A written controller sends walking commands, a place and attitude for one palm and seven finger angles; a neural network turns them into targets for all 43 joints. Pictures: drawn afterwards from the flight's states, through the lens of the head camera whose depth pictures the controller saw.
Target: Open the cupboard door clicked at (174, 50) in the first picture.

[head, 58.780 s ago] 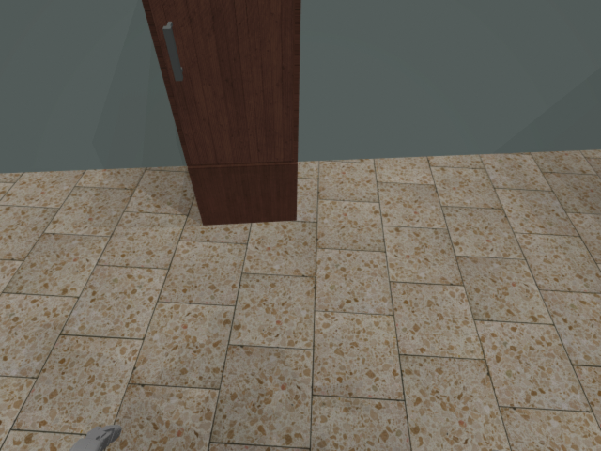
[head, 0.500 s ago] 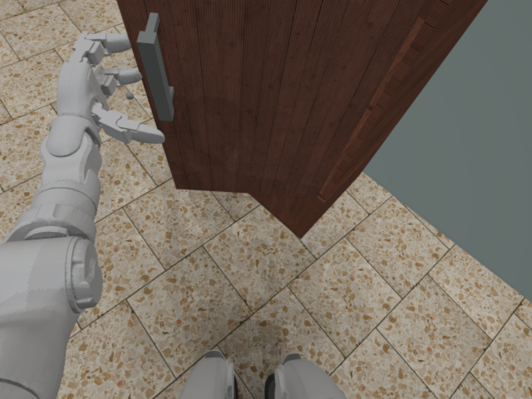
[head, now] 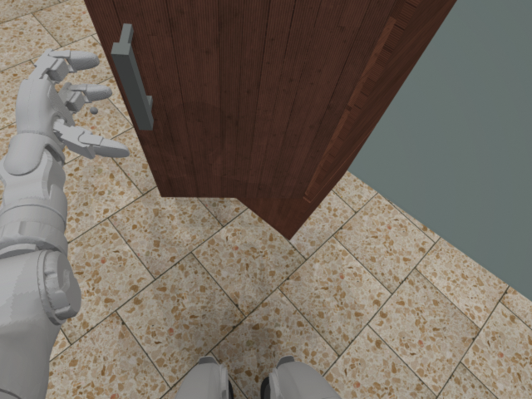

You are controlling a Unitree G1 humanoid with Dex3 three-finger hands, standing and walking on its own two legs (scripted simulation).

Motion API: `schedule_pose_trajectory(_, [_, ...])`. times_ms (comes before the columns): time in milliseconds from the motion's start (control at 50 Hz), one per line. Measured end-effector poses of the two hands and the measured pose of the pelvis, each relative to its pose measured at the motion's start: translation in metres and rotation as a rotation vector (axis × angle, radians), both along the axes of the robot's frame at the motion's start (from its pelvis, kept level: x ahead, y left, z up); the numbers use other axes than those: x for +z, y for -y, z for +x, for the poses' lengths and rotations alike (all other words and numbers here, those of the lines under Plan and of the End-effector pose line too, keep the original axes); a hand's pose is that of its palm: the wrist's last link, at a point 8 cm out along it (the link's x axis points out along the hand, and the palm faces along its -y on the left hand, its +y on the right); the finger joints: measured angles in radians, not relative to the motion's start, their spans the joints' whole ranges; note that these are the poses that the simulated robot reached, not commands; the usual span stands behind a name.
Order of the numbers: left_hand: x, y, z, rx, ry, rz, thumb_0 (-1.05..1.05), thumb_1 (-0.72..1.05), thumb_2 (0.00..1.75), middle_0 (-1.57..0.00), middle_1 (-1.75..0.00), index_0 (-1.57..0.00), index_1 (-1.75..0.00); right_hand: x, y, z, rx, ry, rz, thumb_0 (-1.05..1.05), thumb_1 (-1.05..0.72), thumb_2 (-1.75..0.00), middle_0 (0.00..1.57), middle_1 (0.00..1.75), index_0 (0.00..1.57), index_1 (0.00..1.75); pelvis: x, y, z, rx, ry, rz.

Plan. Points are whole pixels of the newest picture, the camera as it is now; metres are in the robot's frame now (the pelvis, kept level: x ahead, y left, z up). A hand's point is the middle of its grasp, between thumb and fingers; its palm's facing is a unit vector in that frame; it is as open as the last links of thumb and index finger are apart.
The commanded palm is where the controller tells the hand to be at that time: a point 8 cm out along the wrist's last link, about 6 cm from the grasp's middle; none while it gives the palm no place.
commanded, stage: move the hooked fingers beside the handle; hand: left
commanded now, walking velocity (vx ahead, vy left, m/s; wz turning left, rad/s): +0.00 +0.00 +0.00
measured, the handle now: (137, 81) +0.55 +0.15 +0.09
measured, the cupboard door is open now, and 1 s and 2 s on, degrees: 42 42 42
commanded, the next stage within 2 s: slide the fingers in behind the handle in 1.06 s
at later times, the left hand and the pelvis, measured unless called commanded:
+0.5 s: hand (81, 114) +0.50 +0.22 +0.08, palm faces -0.01 -1.00 +0.02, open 14.0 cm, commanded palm +0.48 +0.25 +0.08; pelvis -0.01 +0.00 +0.00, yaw +0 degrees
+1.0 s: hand (85, 109) +0.51 +0.22 +0.08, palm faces -0.02 -1.00 +0.01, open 14.0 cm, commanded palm +0.49 +0.25 +0.08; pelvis -0.01 +0.00 +0.00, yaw +0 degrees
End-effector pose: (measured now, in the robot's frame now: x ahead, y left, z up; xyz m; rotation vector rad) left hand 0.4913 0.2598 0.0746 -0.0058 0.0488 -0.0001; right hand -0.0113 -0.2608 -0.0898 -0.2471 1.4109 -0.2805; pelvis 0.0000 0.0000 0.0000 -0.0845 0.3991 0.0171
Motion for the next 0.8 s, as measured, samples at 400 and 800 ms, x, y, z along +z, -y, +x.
schedule_pose_trajectory(400, [0.009,-0.012,-0.009,-0.021,0.02,-0.006,-0.01,-0.5,0.3,-0.3,-1.2,-0.3,-1.2,0.003,0.0,-0.003,0.008,0.0,-0.02,0.01,-0.9,-0.89,0.21,0.3,0.21,0.3,0.001,-0.005,-0.005,0.006,0.007,-0.008])
schedule_pose_trajectory(800, [0.007,-0.013,-0.005,-0.022,0.009,-0.001,-0.01,-0.5,0.3,-0.3,-1.2,-0.3,-1.2,0.001,-0.002,-0.015,0.012,-0.014,-0.027,0.01,-0.9,-0.89,0.21,0.3,0.21,0.3,-0.003,-0.006,-0.012,0.012,0.002,-0.012])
